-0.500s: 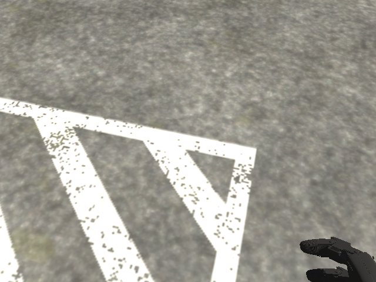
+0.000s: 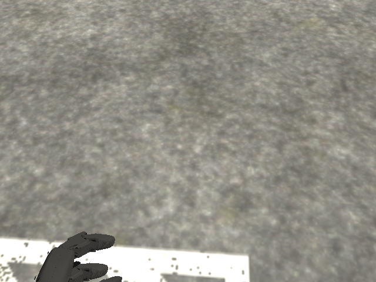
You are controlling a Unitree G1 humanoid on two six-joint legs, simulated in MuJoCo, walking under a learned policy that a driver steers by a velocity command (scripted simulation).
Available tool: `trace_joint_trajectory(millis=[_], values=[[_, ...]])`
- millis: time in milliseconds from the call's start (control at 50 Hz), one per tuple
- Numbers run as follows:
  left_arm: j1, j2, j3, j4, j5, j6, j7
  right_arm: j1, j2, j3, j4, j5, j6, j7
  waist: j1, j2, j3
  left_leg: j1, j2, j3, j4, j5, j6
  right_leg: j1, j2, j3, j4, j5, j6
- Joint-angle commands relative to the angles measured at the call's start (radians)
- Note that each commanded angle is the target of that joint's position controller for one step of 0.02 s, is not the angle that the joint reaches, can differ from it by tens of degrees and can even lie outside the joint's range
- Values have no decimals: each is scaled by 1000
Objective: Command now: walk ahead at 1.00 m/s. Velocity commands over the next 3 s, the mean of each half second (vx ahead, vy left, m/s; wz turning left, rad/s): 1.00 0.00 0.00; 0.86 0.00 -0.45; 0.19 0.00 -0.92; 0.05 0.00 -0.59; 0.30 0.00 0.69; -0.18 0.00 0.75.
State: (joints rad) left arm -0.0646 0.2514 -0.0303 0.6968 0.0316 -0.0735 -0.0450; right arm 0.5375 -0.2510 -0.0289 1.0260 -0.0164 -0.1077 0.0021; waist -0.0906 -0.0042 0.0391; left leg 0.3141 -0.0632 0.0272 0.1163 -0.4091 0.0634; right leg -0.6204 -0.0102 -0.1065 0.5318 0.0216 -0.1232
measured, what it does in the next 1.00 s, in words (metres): walks ahead, turning right: right foot, then left foot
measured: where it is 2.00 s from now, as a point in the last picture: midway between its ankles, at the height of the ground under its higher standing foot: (186, 106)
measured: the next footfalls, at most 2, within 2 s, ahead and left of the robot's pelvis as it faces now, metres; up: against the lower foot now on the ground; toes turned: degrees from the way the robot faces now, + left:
right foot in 0.02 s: +0.24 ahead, -0.09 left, +0.00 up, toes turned -4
left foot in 0.46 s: +0.70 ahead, +0.11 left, +0.00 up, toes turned +3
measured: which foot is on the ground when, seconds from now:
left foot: down 0.00-0.04, up 0.06-0.44, down 0.46-0.92, up 0.94-1.00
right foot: up 0.00-0.00, down 0.02-0.48, up 0.50-0.90, down 0.92-1.00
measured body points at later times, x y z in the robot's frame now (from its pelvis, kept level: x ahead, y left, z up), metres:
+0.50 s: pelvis +0.52 +0.02 +0.00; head +0.55 +0.03 +0.44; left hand +0.44 +0.29 -0.14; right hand +0.74 -0.21 -0.09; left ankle +0.66 +0.10 -0.71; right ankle +0.23 -0.08 -0.65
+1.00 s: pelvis +1.00 -0.02 +0.00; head +1.04 -0.02 +0.44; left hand +1.21 +0.19 -0.12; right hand +0.99 -0.28 -0.13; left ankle +0.82 +0.15 -0.56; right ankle +1.11 -0.06 -0.71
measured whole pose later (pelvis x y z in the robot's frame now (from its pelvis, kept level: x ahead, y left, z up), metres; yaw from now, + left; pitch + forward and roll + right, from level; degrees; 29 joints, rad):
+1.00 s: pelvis +1.00 -0.02 +0.00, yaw -17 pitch +1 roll +0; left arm 0.15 0.30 0.04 0.77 0.01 -0.06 -0.04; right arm 0.29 -0.23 -0.01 0.85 0.00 -0.12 -0.01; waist 0.01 -0.03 0.08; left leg -0.23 -0.04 -0.03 1.41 -0.47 -0.05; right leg -0.50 0.16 -0.08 0.60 -0.12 -0.19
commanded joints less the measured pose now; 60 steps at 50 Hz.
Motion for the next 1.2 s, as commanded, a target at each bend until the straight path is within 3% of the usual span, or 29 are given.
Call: trace_joint_trajectory(millis=[20,40,60,80,120,160,240,280,320,400,440,460,480,500,520,560,620,700,780,820,880,900,920,940,960,1000,1060,1120,1200], values=[[569,228,94,121,9,7,49,-95,-231,-46,-62,-29,17,-28,357,101,-247,-388,207,20,769,1187,56,759,7,61,64,-228,-61],[622,340,133,128,41,7,61,27,-54,-10,-103,7,11,-6,247,-197,-389,-770,48,17,1270,392,24,1064,-315,551,25,-495,-193],[601,293,130,131,13,12,42,17,-102,-18,-108,21,-8,-1,244,-201,-479,-959,-44,-129,1421,-49,42,1120,-383,972,-207,-607,-232],[477,243,126,133,4,5,37,-133,-127,-22,-153,21,-11,-10,204,-117,-255,-1071,49,-138,1412,64,58,970,-332,810,-240,-558,-195],[403,134,105,154,4,-13,33,-231,-101,-11,-174,3,-8,-1,144,37,-72,-1010,123,-131,1273,145,56,653,-260,551,-283,-367,-147],[401,69,82,188,0,-23,36,-210,-58,0,-184,-23,25,19,67,-3,-13,-913,157,-132,1184,134,30,446,-205,430,-347,-355,-117],[449,105,89,220,-23,-54,30,-438,-43,21,-291,-33,44,46,65,-23,120,-1014,210,-41,895,284,-15,347,-132,249,-486,-205,-110],[451,115,92,218,-35,-64,24,-515,-31,34,-317,-22,34,59,75,1,115,-881,187,16,643,480,-13,303,-70,140,-514,-74,-80],[501,148,99,234,-46,-78,24,-584,-36,38,-334,-6,29,67,102,-3,132,-765,160,53,514,629,5,328,-115,134,-595,59,-77],[565,209,105,265,-31,-58,38,-573,-97,17,-337,-19,28,44,90,-49,31,-733,53,111,421,511,55,701,-155,76,-420,678,-28],[549,252,115,273,1,-26,62,-304,-158,-14,-263,-19,31,19,-47,-113,-133,-470,-10,95,449,304,88,726,-180,57,-38,899,-5],[518,243,113,266,10,-14,69,-92,-202,-37,-200,-26,34,2,-151,-103,-220,-246,37,51,444,243,110,601,-149,42,261,757,5],[561,118,86,227,-2,-18,56,28,-302,-68,-179,-50,37,-16,-128,69,-342,9,282,-253,446,-73,155,320,-53,39,678,245,11],[657,48,70,196,-54,-38,37,-1,-340,-84,-178,-43,40,-4,-28,349,-503,186,486,-862,213,-242,279,16,112,164,999,-477,37],[512,134,84,173,-43,-41,51,-102,-264,-79,-183,-28,38,8,-31,157,-358,113,415,-788,168,-191,239,-116,26,214,1014,-396,5],[369,109,74,141,-29,-45,45,-184,-150,-55,-155,-26,18,10,19,-24,-115,-214,339,-480,146,89,190,-94,-54,199,863,-293,7],[394,42,59,135,-2,7,14,-193,-63,-25,-117,-17,-4,3,115,17,-26,-470,272,-276,52,119,133,13,-103,212,744,-295,37],[186,50,49,45,-6,29,-6,-196,-92,-29,-108,-6,-39,15,111,37,111,-572,212,-22,-77,322,90,-69,-113,144,489,-78,61],[47,31,32,1,-20,16,-29,-131,-117,-26,-92,14,-60,9,75,3,121,-499,205,136,-156,616,33,74,-64,8,186,196,7],[47,49,35,7,-10,10,-29,-106,-139,-26,-87,8,-51,-7,83,19,105,-320,214,191,-56,1024,-4,69,3,-54,108,194,-18],[340,114,61,94,13,-5,-20,-118,-209,-41,-118,-3,-5,-51,211,83,-102,-248,227,206,495,1472,-62,380,159,-110,56,80,-36],[533,149,83,150,16,-6,-8,-159,-223,-45,-137,0,4,-55,294,97,-192,-335,243,185,773,1353,-73,580,137,-29,21,129,-76],[587,181,105,172,12,-3,18,-174,-196,-46,-141,2,5,-39,297,23,-210,-480,130,191,1112,665,-87,701,42,84,-22,240,-109],[479,343,136,75,-28,-1,13,-73,-45,4,-232,-28,-20,-19,155,-330,-344,-998,-43,-2,1562,-240,-176,1146,-237,600,128,724,-292],[471,340,154,42,-16,6,12,-120,-140,-5,-274,22,-46,-6,226,-112,-622,-1087,-29,-220,1669,-193,-155,1260,-344,869,-46,412,-408],[299,245,142,-13,-51,2,16,-295,-168,-17,-337,37,-52,-18,133,149,-264,-1092,56,-192,1428,-61,-102,839,-234,731,-195,212,-299],[218,176,122,-56,-43,6,25,-286,-175,-37,-354,3,0,-30,32,125,-60,-914,105,-156,1202,-46,-135,360,-108,509,-242,436,-240],[230,205,140,-64,-52,34,57,-371,-95,-22,-408,-7,13,-46,43,52,-85,-809,38,-86,822,105,-164,215,33,384,-173,573,-160],[275,209,157,-67,-79,103,100,-478,-95,-25,-451,18,26,-40,99,-50,-208,-673,-60,-91,496,392,-173,248,94,419,-70,341,2]])
Over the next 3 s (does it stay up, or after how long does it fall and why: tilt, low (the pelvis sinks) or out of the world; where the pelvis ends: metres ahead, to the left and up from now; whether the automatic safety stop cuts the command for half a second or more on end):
stays up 1.41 -0.22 0.03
